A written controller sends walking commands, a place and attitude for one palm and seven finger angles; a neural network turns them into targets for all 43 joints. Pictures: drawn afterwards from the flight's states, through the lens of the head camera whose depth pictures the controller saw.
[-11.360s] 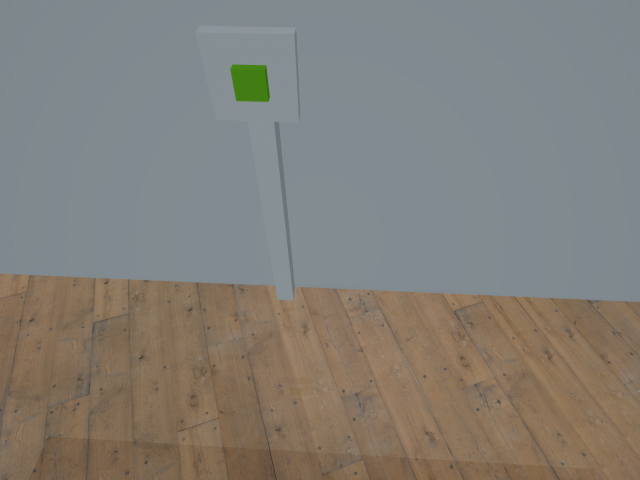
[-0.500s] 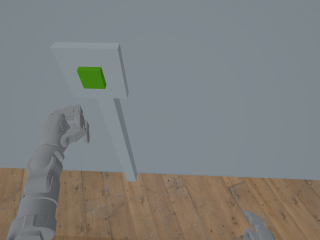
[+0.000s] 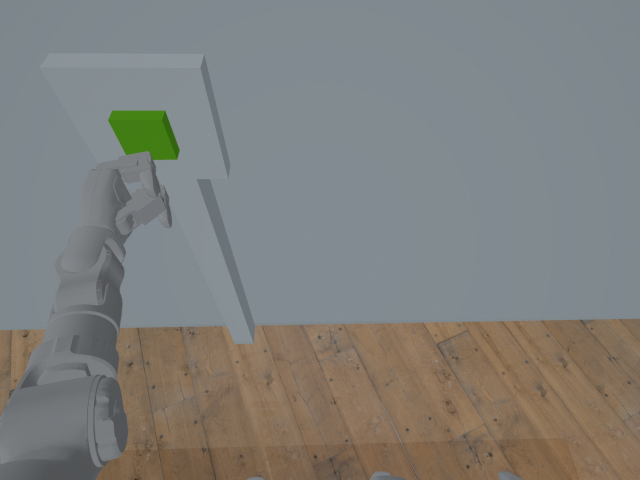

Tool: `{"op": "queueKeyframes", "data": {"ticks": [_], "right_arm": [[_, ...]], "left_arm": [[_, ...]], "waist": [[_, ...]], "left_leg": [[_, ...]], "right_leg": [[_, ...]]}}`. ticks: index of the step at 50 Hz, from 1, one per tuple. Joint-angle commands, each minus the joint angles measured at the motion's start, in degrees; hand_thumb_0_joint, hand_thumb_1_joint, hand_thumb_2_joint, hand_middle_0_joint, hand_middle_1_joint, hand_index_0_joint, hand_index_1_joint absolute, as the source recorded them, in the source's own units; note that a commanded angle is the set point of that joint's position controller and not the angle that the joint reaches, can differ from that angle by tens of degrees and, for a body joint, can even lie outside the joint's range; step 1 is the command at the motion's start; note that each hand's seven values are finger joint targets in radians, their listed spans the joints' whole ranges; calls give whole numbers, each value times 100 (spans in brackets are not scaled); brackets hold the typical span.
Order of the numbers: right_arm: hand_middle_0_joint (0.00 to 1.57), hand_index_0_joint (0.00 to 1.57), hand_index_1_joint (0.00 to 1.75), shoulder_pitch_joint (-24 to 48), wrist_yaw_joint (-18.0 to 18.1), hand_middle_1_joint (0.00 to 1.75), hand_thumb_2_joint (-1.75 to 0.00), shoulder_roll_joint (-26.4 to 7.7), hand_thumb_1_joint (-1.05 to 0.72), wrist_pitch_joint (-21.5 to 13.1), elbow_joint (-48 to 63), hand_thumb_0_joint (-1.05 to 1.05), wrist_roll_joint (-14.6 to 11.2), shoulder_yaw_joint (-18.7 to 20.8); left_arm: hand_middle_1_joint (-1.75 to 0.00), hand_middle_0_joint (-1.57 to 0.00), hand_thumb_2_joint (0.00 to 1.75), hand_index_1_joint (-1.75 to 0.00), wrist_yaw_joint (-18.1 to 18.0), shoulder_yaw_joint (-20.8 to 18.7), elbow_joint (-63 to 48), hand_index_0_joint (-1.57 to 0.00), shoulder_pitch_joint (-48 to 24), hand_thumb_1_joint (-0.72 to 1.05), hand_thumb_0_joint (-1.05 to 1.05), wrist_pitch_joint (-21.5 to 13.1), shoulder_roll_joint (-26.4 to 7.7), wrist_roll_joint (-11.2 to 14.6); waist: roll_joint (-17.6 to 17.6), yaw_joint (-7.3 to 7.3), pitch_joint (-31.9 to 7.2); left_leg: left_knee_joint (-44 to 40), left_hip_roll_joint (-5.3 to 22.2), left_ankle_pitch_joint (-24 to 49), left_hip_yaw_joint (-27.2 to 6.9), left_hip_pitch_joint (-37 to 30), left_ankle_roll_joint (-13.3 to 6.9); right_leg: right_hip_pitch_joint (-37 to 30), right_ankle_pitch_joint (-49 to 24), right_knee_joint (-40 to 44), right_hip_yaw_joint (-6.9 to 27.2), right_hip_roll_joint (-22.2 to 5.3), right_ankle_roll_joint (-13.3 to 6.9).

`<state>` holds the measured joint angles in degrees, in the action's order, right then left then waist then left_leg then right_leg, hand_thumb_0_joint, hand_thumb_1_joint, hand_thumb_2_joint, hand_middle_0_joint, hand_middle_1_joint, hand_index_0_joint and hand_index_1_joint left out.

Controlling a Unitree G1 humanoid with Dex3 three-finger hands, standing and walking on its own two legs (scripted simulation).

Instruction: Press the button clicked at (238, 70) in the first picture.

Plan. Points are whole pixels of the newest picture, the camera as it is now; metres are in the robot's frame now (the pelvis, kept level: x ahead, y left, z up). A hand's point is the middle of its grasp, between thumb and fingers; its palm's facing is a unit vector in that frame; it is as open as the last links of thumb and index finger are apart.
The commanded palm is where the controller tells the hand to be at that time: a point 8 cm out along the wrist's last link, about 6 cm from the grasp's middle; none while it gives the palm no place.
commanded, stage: aim a knuckle at the button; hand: left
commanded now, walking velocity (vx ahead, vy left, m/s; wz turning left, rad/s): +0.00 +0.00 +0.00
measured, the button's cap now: (146, 134) +0.52 +0.23 +0.13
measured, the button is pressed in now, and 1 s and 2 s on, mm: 0 0 10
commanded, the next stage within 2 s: press the button with the knuckle in 0.68 s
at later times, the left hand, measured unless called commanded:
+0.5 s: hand (162, 204) +0.43 +0.20 +0.09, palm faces +0.03 -1.00 -0.01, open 3.1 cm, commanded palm +0.41 +0.24 +0.10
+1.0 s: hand (162, 199) +0.44 +0.20 +0.10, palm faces +0.04 -1.00 -0.01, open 3.1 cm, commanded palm +0.41 +0.25 +0.10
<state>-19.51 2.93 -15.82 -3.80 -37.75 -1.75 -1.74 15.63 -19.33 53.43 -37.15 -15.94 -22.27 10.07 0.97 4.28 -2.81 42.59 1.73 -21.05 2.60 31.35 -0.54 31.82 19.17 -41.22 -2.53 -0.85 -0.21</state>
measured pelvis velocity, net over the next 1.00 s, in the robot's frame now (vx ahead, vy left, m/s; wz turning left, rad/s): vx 0.00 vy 0.00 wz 0.00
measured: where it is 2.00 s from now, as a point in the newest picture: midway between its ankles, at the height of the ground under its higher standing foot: outside the picture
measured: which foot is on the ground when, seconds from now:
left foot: down 0.00-1.00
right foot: down 0.00-1.00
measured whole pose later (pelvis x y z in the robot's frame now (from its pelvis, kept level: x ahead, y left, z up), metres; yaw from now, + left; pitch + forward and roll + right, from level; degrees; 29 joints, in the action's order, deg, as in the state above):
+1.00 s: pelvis +0.00 +0.00 +0.00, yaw +0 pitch +10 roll -1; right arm -18.7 2.7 -15.3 -0.7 -36.2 -1.9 -2.2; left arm 14.7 -19.5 54.3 -37.7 -17.0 -22.1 9.9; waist 1.3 4.2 -3.4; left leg 43.9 2.1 -21.5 2.2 32.5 -0.2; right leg 32.8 19.6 -42.3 -2.7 -0.4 -0.5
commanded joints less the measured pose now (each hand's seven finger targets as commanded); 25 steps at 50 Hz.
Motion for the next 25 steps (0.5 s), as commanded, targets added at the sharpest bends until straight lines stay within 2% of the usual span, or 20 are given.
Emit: {"op": "queueKeyframes", "data": {"ticks": [1,4,5,6,7,8,9,11,12,13,14,15,16,17,18,20,22,23,24,25], "right_arm": [[20,20,30,-410,27,30,-90,-823,-90,-142,525,0,42,344],[20,20,30,-462,-44,30,-90,-822,-90,-71,612,0,47,374],[20,20,30,-459,-50,30,-90,-819,-90,-48,641,0,35,383],[20,20,30,-475,-61,30,-90,-829,-90,-21,630,0,40,387],[20,20,30,-477,-70,30,-90,-826,-90,13,678,0,39,396],[20,20,30,-467,-78,30,-90,-824,-90,35,700,0,27,381],[20,20,30,-455,-66,30,-90,-832,-90,63,710,0,18,383],[20,20,30,-433,-62,30,-90,-822,-90,85,754,0,27,384],[20,20,30,-420,-49,30,-90,-834,-90,98,773,0,41,391],[20,20,30,-416,-48,30,-90,-804,-90,97,806,0,44,387],[20,20,30,-358,-50,30,-90,-750,-90,83,864,0,34,381],[20,20,30,-338,-52,30,-90,-720,-90,65,847,0,24,375],[20,20,30,-349,-30,30,-90,-745,-90,71,800,0,13,384],[20,20,30,-343,-18,30,-90,-745,-90,75,771,0,0,359],[20,20,30,-333,-3,30,-90,-770,-90,73,736,0,-17,356],[20,20,30,-286,22,30,-90,-775,-90,69,707,0,-33,330],[20,20,30,-324,51,30,-90,-818,-90,77,667,0,-21,332],[20,20,30,-307,59,30,-90,-796,-90,62,661,0,-21,333],[20,20,30,-301,48,30,-90,-774,-90,42,676,0,-10,326],[20,20,30,-315,40,30,-90,-774,-90,31,673,0,3,335]], "left_arm": [[-150,-130,90,-150,-15,-220,-1087,-130,-2621,90,0,-576,-1327,8],[-150,-130,90,-150,-49,-283,-1096,-130,-2170,90,0,-588,-1282,20],[-150,-130,90,-150,-54,-270,-1112,-130,-2076,90,0,-558,-1233,33],[-150,-130,90,-150,-85,-334,-1207,-130,-2138,90,0,-555,-1331,26],[-150,-130,90,-150,-99,-348,-1098,-130,-1880,90,0,-501,-1286,27],[-150,-130,90,-150,-118,-344,-1125,-130,-1893,90,0,-462,-1261,42],[-150,-130,90,-150,-136,-423,-1114,-130,-1879,90,0,-441,-1383,20],[-150,-130,90,-150,-187,-505,-1334,-130,-2002,90,0,-477,-1493,7],[-150,-130,90,-150,-217,-687,-1499,-130,-1994,90,0,-529,-1720,-4],[-150,-130,90,-150,-213,-695,-1751,-130,-1977,90,0,-588,-1758,-16],[-150,-130,90,-150,-187,-526,-2007,-130,-1866,90,0,-627,-1538,-13],[-150,-130,90,-150,-166,-411,-2089,-130,-1844,90,0,-631,-1363,41],[-150,-130,90,-150,-155,-467,-1902,-130,-1716,90,0,-599,-1415,70],[-150,-130,90,-150,-106,-223,-1746,-130,-1815,90,0,-553,-1165,103],[-150,-130,90,-150,-79,-233,-1563,-130,-1897,90,0,-499,-1165,121],[-150,-130,90,-150,-35,-77,-1392,-130,-2128,90,0,-409,-1072,96],[-150,-130,90,-150,-39,-159,-1262,-130,-2349,90,0,-393,-1245,72],[-150,-130,90,-150,-42,-134,-1370,-130,-2551,90,0,-443,-1252,59],[-150,-130,90,-150,-40,-25,-1439,-130,-2592,90,0,-487,-1104,60],[-150,-130,90,-150,-56,-110,-1443,-130,-2486,90,0,-520,-1159,74]], "waist": [[375,62,-2261],[287,-47,-2456],[253,-38,-2404],[217,-46,-2381],[24,-66,-2304],[-26,-43,-2208],[-19,-62,-2074],[-34,-57,-2118],[57,-99,-2237],[180,-132,-2447],[491,-149,-2573],[510,-90,-2545],[172,-70,-2336],[-8,56,-2100],[-52,69,-1907],[264,119,-1738],[12,155,-1759],[212,163,-1921],[322,135,-2067],[267,89,-2219]], "left_leg": [[-361,-104,1800,-282,-1115,-44],[-335,-80,2076,-292,-1120,-29],[-325,-69,2133,-270,-1108,-38],[-335,-63,2157,-276,-1077,-36],[-335,-64,2129,-257,-964,-56],[-366,-67,2026,-213,-863,-71],[-386,-70,1893,-202,-766,-68],[-413,-88,1673,-179,-715,-90],[-382,-91,1755,-149,-737,-102],[-395,-95,1886,-160,-858,-94],[-386,-93,2079,-156,-1062,-76],[-370,-76,2125,-151,-1179,-72],[-382,-55,2005,-171,-1053,-75],[-402,-55,1868,-164,-937,-102],[-438,-57,1656,-176,-846,-95],[-458,-91,1336,-180,-824,-90],[-427,-95,1205,-207,-763,-111],[-410,-101,1233,-212,-875,-103],[-391,-113,1350,-241,-998,-90],[-350,-101,1530,-257,-1062,-83]], "right_leg": [[-742,-1815,260,100,183,-115],[-863,-1993,196,82,209,-117],[-838,-2041,202,75,212,-112],[-861,-2072,199,71,212,-108],[-921,-2091,206,70,231,-104],[-932,-2093,243,78,227,-88],[-922,-2017,251,83,222,-94],[-1004,-1914,283,122,218,-85],[-1134,-2021,265,167,216,-91],[-1265,-2144,235,178,215,-98],[-1248,-2234,215,175,215,-115],[-1176,-2253,252,162,226,-105],[-1143,-2170,281,131,244,-100],[-1046,-2104,338,127,257,-85],[-935,-1946,364,104,248,-84],[-723,-1616,410,112,221,-97],[-709,-1480,416,118,215,-92],[-689,-1482,400,131,201,-89],[-701,-1553,358,124,203,-107],[-783,-1707,315,115,207,-114]]}}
